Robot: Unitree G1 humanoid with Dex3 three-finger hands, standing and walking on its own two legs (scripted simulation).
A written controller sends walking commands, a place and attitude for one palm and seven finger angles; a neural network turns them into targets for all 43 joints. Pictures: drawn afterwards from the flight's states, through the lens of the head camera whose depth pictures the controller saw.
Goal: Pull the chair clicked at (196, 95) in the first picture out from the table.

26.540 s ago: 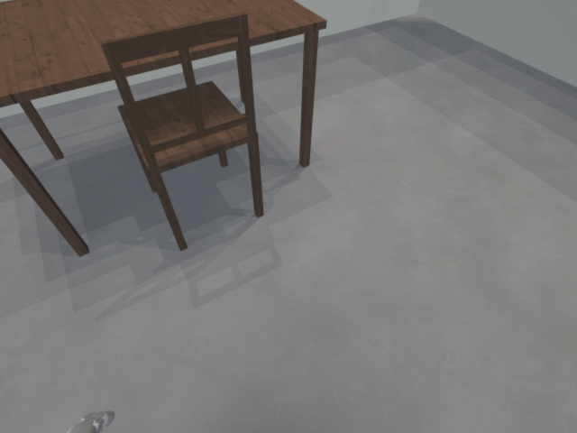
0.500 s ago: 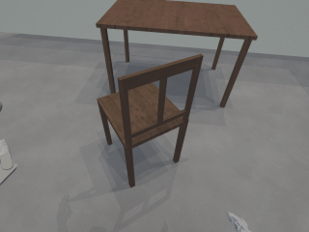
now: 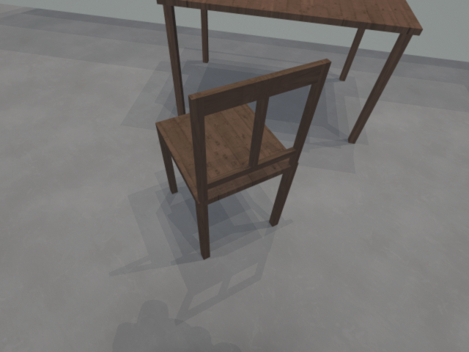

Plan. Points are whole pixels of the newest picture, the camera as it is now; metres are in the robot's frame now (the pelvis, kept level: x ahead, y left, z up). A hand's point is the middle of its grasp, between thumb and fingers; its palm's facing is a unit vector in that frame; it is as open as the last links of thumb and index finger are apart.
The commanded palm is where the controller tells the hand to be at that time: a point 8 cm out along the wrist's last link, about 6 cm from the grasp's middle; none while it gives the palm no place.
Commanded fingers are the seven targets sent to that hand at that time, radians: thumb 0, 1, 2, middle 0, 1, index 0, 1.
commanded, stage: let the arm hang, fingers relaxed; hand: left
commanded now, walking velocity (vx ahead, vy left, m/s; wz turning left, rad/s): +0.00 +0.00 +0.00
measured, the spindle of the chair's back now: (257, 134) +0.69 -0.03 -0.09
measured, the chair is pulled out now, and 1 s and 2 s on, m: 0.65 0.65 0.65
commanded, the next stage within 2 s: look to check the result in 0.70 s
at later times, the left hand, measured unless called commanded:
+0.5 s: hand out of the picture -0.01 +0.16 -0.17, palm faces +0.03 -0.99 -0.16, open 7.4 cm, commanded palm none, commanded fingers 0.00 0.90 0.90 -0.20 -0.30 -0.20 -0.30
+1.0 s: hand out of the picture +0.00 +0.16 -0.17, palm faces +0.03 -0.99 -0.16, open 7.4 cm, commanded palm none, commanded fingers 0.00 0.90 0.90 -0.20 -0.30 -0.20 -0.30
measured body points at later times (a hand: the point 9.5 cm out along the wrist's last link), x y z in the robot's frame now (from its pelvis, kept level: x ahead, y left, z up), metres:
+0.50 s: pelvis +0.00 +0.00 +0.00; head +0.02 -0.01 +0.45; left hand -0.01 +0.21 -0.16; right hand -0.01 -0.21 -0.16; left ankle +0.02 +0.11 -0.74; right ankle +0.00 -0.10 -0.74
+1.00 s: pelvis +0.01 +0.00 +0.00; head +0.03 +0.00 +0.45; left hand +0.00 +0.21 -0.16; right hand -0.01 -0.21 -0.16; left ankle +0.02 +0.11 -0.74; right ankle +0.00 -0.10 -0.74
